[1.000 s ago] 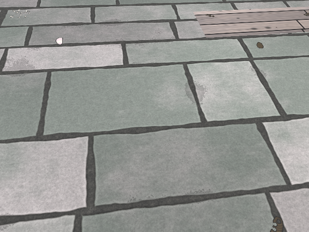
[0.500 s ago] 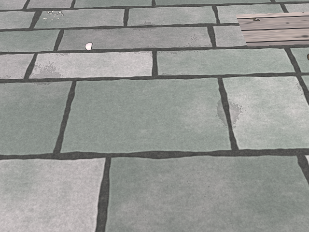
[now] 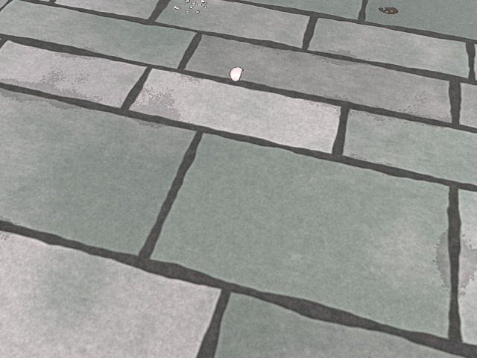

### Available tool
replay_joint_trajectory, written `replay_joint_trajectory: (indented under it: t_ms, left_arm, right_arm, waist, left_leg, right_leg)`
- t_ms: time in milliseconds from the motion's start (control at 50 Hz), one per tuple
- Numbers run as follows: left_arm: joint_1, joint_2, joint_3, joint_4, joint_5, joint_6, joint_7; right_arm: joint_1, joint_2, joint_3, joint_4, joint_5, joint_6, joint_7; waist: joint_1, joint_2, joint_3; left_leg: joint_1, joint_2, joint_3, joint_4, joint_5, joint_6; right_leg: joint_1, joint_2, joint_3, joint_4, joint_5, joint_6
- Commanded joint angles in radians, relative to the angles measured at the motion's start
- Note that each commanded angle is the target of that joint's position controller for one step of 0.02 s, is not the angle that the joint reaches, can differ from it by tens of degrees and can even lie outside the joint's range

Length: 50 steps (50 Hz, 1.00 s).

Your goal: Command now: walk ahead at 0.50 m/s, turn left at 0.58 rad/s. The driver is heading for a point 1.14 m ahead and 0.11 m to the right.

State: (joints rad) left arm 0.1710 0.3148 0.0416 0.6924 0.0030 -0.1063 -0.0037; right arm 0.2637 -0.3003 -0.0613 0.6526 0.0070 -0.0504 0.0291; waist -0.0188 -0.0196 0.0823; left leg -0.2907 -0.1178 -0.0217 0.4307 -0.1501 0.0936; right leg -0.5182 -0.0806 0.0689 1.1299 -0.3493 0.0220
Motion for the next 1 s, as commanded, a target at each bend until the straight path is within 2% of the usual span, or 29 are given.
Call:
replay_joint_trajectory:
  t_ms: [20,100,160,240,260,280,300,320,340,360,380,400,420,460,540,640,680,720,760,780,800,820,840,860,880,900,940,960,1000]
  left_arm:
    - [0.048,0.086,0.022,-0.048,0.013,0.011,0.004]
    - [-0.118,0.044,0.002,-0.085,0.011,0.009,-0.002]
    - [-0.194,0.062,0.007,-0.105,-0.006,-0.003,-0.013]
    - [-0.155,0.103,0.028,-0.096,-0.01,-0.018,-0.026]
    - [-0.106,0.107,0.035,-0.083,-0.008,-0.021,-0.024]
    - [-0.029,0.129,0.049,-0.065,0.0,-0.025,-0.019]
    - [0.106,0.172,0.061,-0.056,0.013,-0.029,-0.012]
    - [0.209,0.267,0.089,-0.009,0.02,-0.016,-0.017]
    - [0.225,0.183,0.073,-0.002,-0.01,-0.013,-0.029]
    - [0.183,0.122,0.055,-0.006,-0.015,-0.009,-0.027]
    - [0.137,0.103,0.046,-0.014,-0.004,-0.003,-0.025]
    - [0.11,0.083,0.038,-0.009,0.001,0.001,-0.023]
    - [0.096,0.073,0.032,-0.006,0.008,-0.001,-0.019]
    - [0.101,0.063,0.028,0.006,0.002,-0.004,-0.017]
    - [0.132,0.118,0.042,0.04,-0.013,0.001,-0.01]
    - [0.207,0.138,0.04,0.089,-0.024,0.016,-0.007]
    - [0.245,0.138,0.038,0.111,-0.028,0.026,-0.006]
    - [0.257,0.149,0.042,0.125,-0.031,0.038,-0.001]
    - [0.237,0.175,0.05,0.125,-0.032,0.048,0.006]
    - [0.224,0.17,0.047,0.122,-0.031,0.05,0.007]
    - [0.208,0.134,0.031,0.102,-0.017,0.046,0.007]
    - [0.28,0.024,-0.002,0.067,-0.003,0.034,0.006]
    - [0.323,0.035,-0.003,0.075,-0.029,0.021,0.006]
    - [0.245,0.128,0.026,0.07,-0.052,0.021,0.005]
    - [0.185,0.129,0.03,0.054,-0.053,0.025,0.006]
    - [0.158,0.113,0.031,0.051,-0.041,0.032,0.008]
    - [0.177,0.077,0.034,0.065,-0.031,0.055,0.007]
    - [0.199,0.046,0.03,0.062,-0.034,0.066,0.005]
    - [0.171,0.044,0.035,0.049,-0.03,0.082,0.009]
  right_arm:
    - [-0.028,-0.153,-0.042,-0.067,0.005,-0.024,-0.019]
    - [0.015,-0.174,-0.048,-0.038,0.014,-0.011,-0.038]
    - [0.066,-0.182,-0.051,-0.013,0.019,-0.002,-0.041]
    - [0.087,-0.153,-0.042,0.014,0.015,0.003,-0.043]
    - [0.078,-0.144,-0.039,0.017,0.013,0.006,-0.042]
    - [0.083,-0.112,-0.028,0.016,0.009,0.005,-0.038]
    - [0.091,-0.063,-0.007,0.003,-0.004,0.004,-0.036]
    - [0.219,-0.009,0.011,-0.013,0.025,-0.006,-0.037]
    - [0.208,-0.094,-0.002,0.003,0.036,-0.01,-0.042]
    - [0.1,-0.149,-0.018,-0.005,0.036,-0.009,-0.043]
    - [0.033,-0.144,-0.015,-0.021,0.022,-0.01,-0.045]
    - [-0.015,-0.129,-0.014,-0.035,0.005,-0.015,-0.042]
    - [-0.016,-0.114,-0.014,-0.039,0.002,-0.018,-0.036]
    - [0.001,-0.08,-0.007,-0.028,0.005,-0.017,-0.029]
    - [-0.101,-0.032,0.016,-0.059,-0.004,-0.022,-0.023]
    - [-0.245,-0.021,0.022,-0.084,0.007,-0.036,-0.005]
    - [-0.299,-0.026,0.02,-0.105,0.012,-0.041,0.004]
    - [-0.316,-0.043,0.013,-0.119,0.012,-0.049,0.013]
    - [-0.244,-0.079,-0.005,-0.102,0.009,-0.055,0.012]
    - [-0.13,-0.113,-0.025,-0.068,0.004,-0.055,0.004]
    - [0.027,-0.163,-0.046,-0.036,-0.008,-0.053,-0.009]
    - [0.156,-0.259,-0.068,-0.022,-0.031,-0.042,-0.02]
    - [0.173,-0.212,-0.057,-0.01,-0.022,-0.033,-0.016]
    - [0.118,-0.141,-0.036,-0.006,-0.01,-0.032,-0.017]
    - [0.058,-0.106,-0.024,-0.004,-0.004,-0.033,-0.017]
    - [0.001,-0.075,-0.015,0.001,-0.007,-0.038,-0.013]
    - [-0.05,-0.046,-0.011,0.013,-0.02,-0.056,-0.007]
    - [-0.072,-0.062,-0.018,0.024,-0.021,-0.063,-0.007]
    - [-0.086,-0.068,-0.025,0.041,-0.024,-0.075,-0.012]
  waist:
    - [0.037,0.032,-0.109]
    - [-0.027,0.075,-0.073]
    - [-0.058,0.098,-0.072]
    - [-0.032,0.146,-0.078]
    - [-0.001,0.156,-0.083]
    - [0.037,0.142,-0.13]
    - [0.095,0.061,-0.257]
    - [0.057,-0.257,-0.367]
    - [0.081,-0.212,-0.316]
    - [0.1,-0.115,-0.187]
    - [0.087,-0.052,-0.133]
    - [0.075,-0.027,-0.078]
    - [0.05,-0.057,-0.072]
    - [0.035,-0.084,-0.083]
    - [0.059,-0.057,-0.055]
    - [0.11,-0.055,-0.037]
    - [0.12,-0.055,-0.02]
    - [0.101,-0.06,-0.012]
    - [0.041,-0.069,-0.05]
    - [-0.023,-0.055,-0.122]
    - [-0.098,-0.03,-0.246]
    - [-0.104,0.185,-0.416]
    - [-0.096,0.296,-0.492]
    - [-0.095,0.191,-0.316]
    - [-0.072,0.158,-0.211]
    - [-0.041,0.122,-0.143]
    - [0.005,0.136,-0.081]
    - [0.033,0.151,-0.089]
    - [0.041,0.099,-0.063]
  left_leg:
    - [0.079,0.271,-0.298,-0.203,0.279,0.222]
    - [0.01,0.197,-0.229,-0.192,0.127,0.15]
    - [0.03,0.213,-0.282,-0.159,0.042,0.126]
    - [0.146,0.273,-0.365,-0.061,0.025,0.096]
    - [0.148,0.264,-0.364,-0.022,0.063,0.082]
    - [0.141,0.218,-0.33,0.076,0.15,0.055]
    - [0.054,0.165,-0.27,0.332,0.054,0.019]
    - [-0.287,0.013,-0.135,0.666,-0.318,-0.059]
    - [-0.443,0.051,-0.177,0.809,-0.42,-0.071]
    - [-0.489,0.089,-0.182,0.852,-0.335,-0.068]
    - [-0.47,0.124,-0.14,0.837,-0.269,-0.069]
    - [-0.465,0.153,-0.121,0.779,-0.217,-0.07]
    - [-0.42,0.185,-0.11,0.732,-0.176,-0.071]
    - [-0.372,0.2,-0.078,0.662,-0.154,-0.082]
    - [-0.379,0.218,-0.036,0.427,-0.046,-0.109]
    - [-0.287,0.177,0.007,0.179,0.178,-0.108]
    - [-0.277,0.166,0.002,0.132,0.177,-0.094]
    - [-0.259,0.154,-0.009,0.085,0.128,-0.073]
    - [-0.126,0.13,0.003,0.039,0.085,-0.048]
    - [0.054,0.116,0.02,0.007,0.101,-0.024]
    - [0.321,0.201,-0.047,0.05,0.118,0.018]
    - [0.706,0.465,-0.393,0.058,0.065,0.127]
    - [0.717,0.557,-0.668,-0.075,-0.119,0.202]
    - [0.582,0.511,-0.553,-0.111,-0.199,0.157]
    - [0.455,0.469,-0.417,-0.139,-0.174,0.126]
    - [0.337,0.426,-0.325,-0.179,-0.108,0.11]
    - [0.18,0.37,-0.174,-0.236,0.068,0.084]
    - [0.157,0.381,-0.145,-0.264,0.083,0.103]
    - [0.131,0.376,-0.07,-0.304,0.122,0.106]
  right_leg:
    - [-0.068,-0.021,-0.004,-0.122,0.07,0.043]
    - [-0.002,0.034,-0.017,-0.439,0.355,0.062]
    - [0.055,0.072,-0.005,-0.556,0.422,0.054]
    - [0.101,0.06,0.005,-0.623,0.327,-0.002]
    - [0.166,0.066,-0.016,-0.656,0.305,-0.025]
    - [0.292,0.062,-0.025,-0.682,0.289,-0.057]
    - [0.51,-0.081,0.12,-0.669,0.265,-0.122]
    - [0.812,-0.28,0.57,-0.768,0.028,-0.293]
    - [0.812,-0.314,0.738,-0.851,-0.22,-0.305]
    - [0.711,-0.278,0.608,-0.863,-0.217,-0.265]
    - [0.616,-0.235,0.482,-0.867,-0.107,-0.24]
    - [0.534,-0.195,0.397,-0.888,0.005,-0.239]
    - [0.483,-0.169,0.339,-0.904,0.099,-0.233]
    - [0.45,-0.134,0.255,-0.933,0.219,-0.236]
    - [0.425,-0.133,0.15,-0.982,0.341,-0.257]
    - [0.433,-0.107,0.051,-0.98,0.397,-0.217]
    - [0.465,-0.13,0.068,-0.961,0.408,-0.211]
    - [0.51,-0.156,0.099,-0.924,0.44,-0.197]
    - [0.519,-0.156,0.104,-0.84,0.573,-0.175]
    - [0.48,-0.114,0.073,-0.715,0.674,-0.151]
    - [0.343,-0.064,0.042,-0.503,0.582,-0.117]
    - [-0.01,0.074,-0.038,-0.131,0.157,-0.047]
    - [-0.162,0.108,0.045,0.057,-0.241,-0.034]
    - [-0.235,0.052,0.069,0.129,-0.183,-0.036]
    - [-0.238,0.012,0.042,0.113,-0.098,-0.037]
    - [-0.207,-0.014,0.031,0.074,-0.034,-0.031]
    - [-0.102,-0.049,0.039,0.027,0.05,-0.025]
    - [-0.09,-0.05,0.03,0.02,0.072,-0.013]
    - [-0.119,-0.054,0.043,-0.003,0.14,-0.004]
